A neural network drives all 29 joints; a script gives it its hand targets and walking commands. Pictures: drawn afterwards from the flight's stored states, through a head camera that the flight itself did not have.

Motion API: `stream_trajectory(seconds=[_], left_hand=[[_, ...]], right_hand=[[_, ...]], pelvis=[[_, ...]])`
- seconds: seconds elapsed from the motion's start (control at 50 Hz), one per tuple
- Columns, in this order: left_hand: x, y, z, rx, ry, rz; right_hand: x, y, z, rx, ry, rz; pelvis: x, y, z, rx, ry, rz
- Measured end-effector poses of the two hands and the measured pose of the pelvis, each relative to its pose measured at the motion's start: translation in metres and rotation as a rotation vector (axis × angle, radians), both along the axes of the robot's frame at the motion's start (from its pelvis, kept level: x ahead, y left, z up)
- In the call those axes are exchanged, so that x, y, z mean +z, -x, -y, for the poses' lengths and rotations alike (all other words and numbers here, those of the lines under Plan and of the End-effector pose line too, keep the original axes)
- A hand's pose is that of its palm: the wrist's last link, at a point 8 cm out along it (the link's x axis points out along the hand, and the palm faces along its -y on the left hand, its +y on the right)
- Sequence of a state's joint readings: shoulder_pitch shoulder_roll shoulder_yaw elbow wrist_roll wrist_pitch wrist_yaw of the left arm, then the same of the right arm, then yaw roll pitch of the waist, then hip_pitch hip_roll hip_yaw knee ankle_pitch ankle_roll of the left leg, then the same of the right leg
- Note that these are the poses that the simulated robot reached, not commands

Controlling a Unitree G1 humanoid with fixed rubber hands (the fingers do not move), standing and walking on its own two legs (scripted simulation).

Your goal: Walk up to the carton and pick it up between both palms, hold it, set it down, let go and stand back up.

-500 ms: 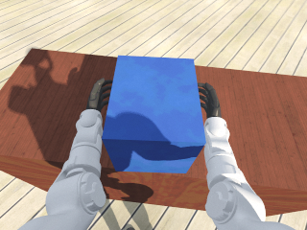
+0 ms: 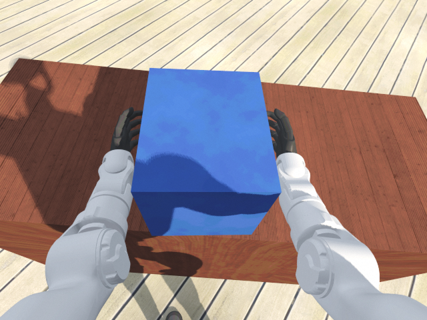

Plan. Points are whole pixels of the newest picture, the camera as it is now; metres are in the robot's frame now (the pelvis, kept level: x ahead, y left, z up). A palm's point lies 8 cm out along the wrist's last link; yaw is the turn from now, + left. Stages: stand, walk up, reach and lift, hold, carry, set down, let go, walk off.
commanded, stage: set down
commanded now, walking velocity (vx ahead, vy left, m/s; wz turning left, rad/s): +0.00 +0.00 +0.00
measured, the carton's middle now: (203, 156) +0.42 +0.06 +0.00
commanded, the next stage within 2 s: none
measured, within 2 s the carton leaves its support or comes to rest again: neither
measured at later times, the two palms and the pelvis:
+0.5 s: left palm (90, 126) +0.41 +0.27 +0.08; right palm (327, 133) +0.46 -0.17 +0.08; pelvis -0.01 +0.00 -0.02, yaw +0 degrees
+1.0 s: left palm (64, 87) +0.41 +0.28 +0.17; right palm (339, 95) +0.45 -0.15 +0.18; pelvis -0.03 -0.01 -0.01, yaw +2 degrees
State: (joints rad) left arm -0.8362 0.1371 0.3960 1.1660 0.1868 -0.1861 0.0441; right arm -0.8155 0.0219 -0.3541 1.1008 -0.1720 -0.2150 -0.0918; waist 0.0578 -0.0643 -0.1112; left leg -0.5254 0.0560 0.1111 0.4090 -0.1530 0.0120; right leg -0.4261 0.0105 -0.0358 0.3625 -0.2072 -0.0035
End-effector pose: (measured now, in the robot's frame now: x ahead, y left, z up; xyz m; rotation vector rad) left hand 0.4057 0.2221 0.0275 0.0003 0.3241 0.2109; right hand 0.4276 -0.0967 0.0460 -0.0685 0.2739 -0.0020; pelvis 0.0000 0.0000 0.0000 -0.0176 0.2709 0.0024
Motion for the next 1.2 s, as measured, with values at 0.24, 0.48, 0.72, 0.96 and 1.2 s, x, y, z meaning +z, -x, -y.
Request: stream_trajectory(seconds=[0.24, 0.48, 0.72, 0.96, 1.2], left_hand=[[0.002, -0.010, -0.031, 0.033, -0.022, 0.021], [0.045, -0.008, -0.051, 0.026, -0.050, 0.091], [0.093, -0.009, -0.046, 0.004, -0.016, 0.104], [0.132, -0.007, -0.059, 0.029, -0.009, 0.101], [0.167, -0.009, -0.054, 0.015, -0.032, 0.079]], right_hand=[[-0.001, -0.023, 0.025, -0.039, 0.005, -0.006], [0.026, -0.028, 0.076, -0.052, -0.025, 0.053], [0.078, -0.023, 0.061, 0.004, -0.022, 0.059], [0.127, -0.020, 0.046, -0.037, -0.030, 0.027], [0.163, -0.019, 0.063, -0.056, -0.074, 0.029]], pelvis=[[-0.015, -0.002, -0.005, 0.014, 0.029, -0.129], [-0.016, 0.010, 0.001, 0.015, 0.018, -0.118], [-0.012, 0.029, 0.010, 0.012, -0.005, -0.072], [-0.007, 0.031, 0.007, 0.033, 0.012, -0.016], [-0.001, 0.026, 0.003, 0.026, 0.013, 0.062]])
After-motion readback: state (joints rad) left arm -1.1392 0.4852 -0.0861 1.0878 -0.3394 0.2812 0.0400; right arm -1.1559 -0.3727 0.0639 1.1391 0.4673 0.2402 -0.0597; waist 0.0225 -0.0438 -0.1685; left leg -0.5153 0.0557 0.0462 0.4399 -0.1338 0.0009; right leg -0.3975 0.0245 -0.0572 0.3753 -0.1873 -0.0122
